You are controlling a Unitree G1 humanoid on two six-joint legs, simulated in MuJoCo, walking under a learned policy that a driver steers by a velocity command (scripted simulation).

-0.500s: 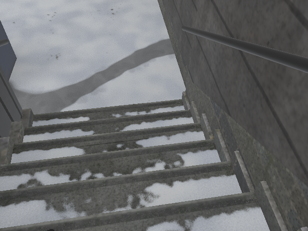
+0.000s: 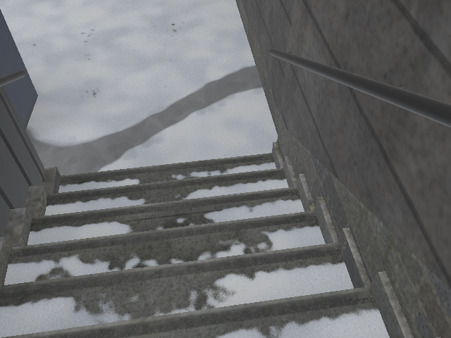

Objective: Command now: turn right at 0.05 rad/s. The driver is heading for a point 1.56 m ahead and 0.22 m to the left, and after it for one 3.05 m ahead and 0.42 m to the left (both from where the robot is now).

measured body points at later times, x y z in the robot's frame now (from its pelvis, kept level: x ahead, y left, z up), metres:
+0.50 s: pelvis +0.01 +0.00 +0.01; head +0.03 +0.00 +0.46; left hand +0.06 +0.26 -0.12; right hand +0.10 -0.25 -0.12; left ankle -0.01 +0.12 -0.73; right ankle -0.01 -0.11 -0.73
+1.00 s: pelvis +0.01 +0.00 +0.02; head +0.02 +0.01 +0.47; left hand -0.05 +0.24 -0.14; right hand +0.00 -0.23 -0.14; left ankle -0.01 +0.12 -0.73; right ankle -0.01 -0.11 -0.73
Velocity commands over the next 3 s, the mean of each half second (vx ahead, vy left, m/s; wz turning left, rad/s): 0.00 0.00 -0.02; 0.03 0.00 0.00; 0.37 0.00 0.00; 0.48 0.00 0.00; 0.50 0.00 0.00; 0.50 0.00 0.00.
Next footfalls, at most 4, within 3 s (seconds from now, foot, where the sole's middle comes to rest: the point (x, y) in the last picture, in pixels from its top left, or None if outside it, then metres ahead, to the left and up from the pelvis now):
1.54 right None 0.30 -0.09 -0.94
2.02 left None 0.58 0.17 -1.11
2.62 right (241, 285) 0.90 -0.04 -1.28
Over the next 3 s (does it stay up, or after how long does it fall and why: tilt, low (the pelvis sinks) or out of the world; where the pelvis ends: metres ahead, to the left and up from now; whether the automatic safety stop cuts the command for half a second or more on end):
stays up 1.01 0.08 -0.59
